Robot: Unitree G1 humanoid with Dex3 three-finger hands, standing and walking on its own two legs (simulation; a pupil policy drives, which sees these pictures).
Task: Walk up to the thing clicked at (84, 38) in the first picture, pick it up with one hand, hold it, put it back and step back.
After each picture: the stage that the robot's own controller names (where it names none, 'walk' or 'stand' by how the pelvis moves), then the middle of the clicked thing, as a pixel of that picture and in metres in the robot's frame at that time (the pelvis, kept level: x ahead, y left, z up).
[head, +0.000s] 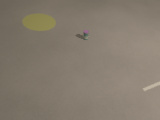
stand; (85, 35) +1.62 -0.06 -0.72
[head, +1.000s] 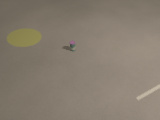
walk; (72, 46) +1.49 +0.17 -0.70
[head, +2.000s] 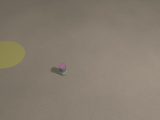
walk; (62, 69) +1.00 +0.24 -0.71
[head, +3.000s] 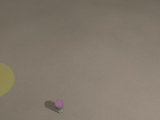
walk; (59, 106) +0.61 +0.17 -0.69
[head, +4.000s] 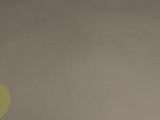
stand; out of the picture +0.39 +0.18 -0.70
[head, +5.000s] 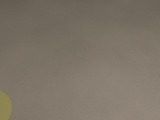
stand; out of the picture +0.37 +0.15 -0.72
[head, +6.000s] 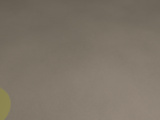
stand; out of the picture +0.38 +0.15 -0.73
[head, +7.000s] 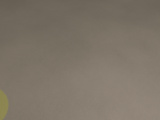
stand; out of the picture +0.36 +0.17 -0.73
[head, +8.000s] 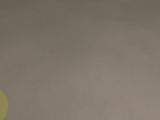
stand; out of the picture +0.36 +0.17 -0.73
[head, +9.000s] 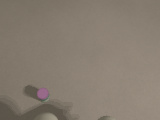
go down; (43, 95) +0.41 +0.19 -0.52
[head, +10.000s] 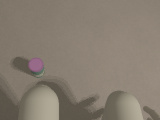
go down; (37, 68) +0.45 +0.22 -0.32
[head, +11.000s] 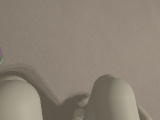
close in; out of the picture +0.42 +0.26 -0.23
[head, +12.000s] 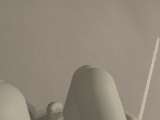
close; out of the picture +0.42 +0.28 -0.21
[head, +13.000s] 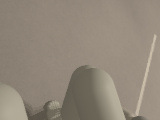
close; out of the picture +0.42 +0.29 -0.22
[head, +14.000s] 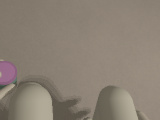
lift; (5, 78) +0.33 +0.26 -0.09
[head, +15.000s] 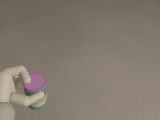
hold; (36, 91) +0.33 +0.15 +0.04
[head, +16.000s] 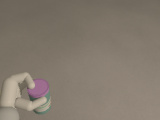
hold; (40, 97) +0.32 +0.15 +0.00
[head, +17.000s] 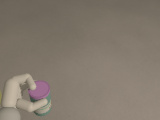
hold; (40, 98) +0.32 +0.15 -0.01
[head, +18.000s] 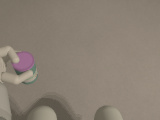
crouch; (26, 69) +0.41 +0.19 -0.07
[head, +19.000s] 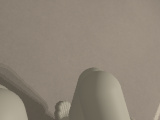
lower; out of the picture +0.42 +0.28 -0.22
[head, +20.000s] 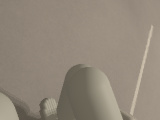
lower; out of the picture +0.43 +0.30 -0.22
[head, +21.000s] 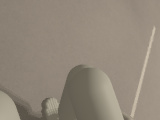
lower; out of the picture +0.42 +0.30 -0.22
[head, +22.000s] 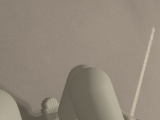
lower; out of the picture +0.42 +0.30 -0.22
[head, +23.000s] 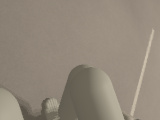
loosen; out of the picture +0.42 +0.30 -0.22
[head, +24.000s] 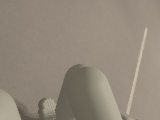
withdraw; out of the picture +0.41 +0.29 -0.23
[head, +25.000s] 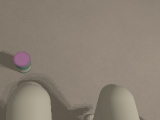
walk; (23, 63) +0.45 +0.24 -0.29
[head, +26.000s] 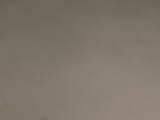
stand; out of the picture +0.38 +0.16 -0.65
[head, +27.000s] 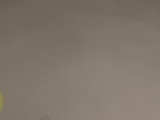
stand; out of the picture +0.40 +0.18 -0.67
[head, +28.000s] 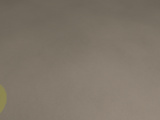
stand; out of the picture +0.40 +0.17 -0.69
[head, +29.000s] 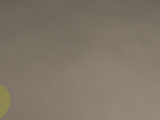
walk; out of the picture +0.41 +0.16 -0.72
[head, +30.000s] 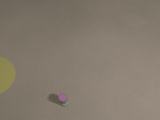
walk; (63, 99) +0.55 +0.17 -0.70
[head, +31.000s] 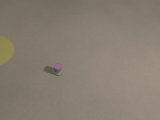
walk; (58, 69) +0.86 +0.18 -0.70
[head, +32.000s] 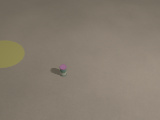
stand; (63, 70) +1.01 +0.20 -0.71
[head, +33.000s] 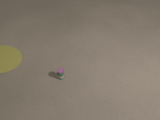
stand; (60, 73) +1.00 +0.21 -0.73
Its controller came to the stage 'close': yes
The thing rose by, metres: 0.70
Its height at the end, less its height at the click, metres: +0.00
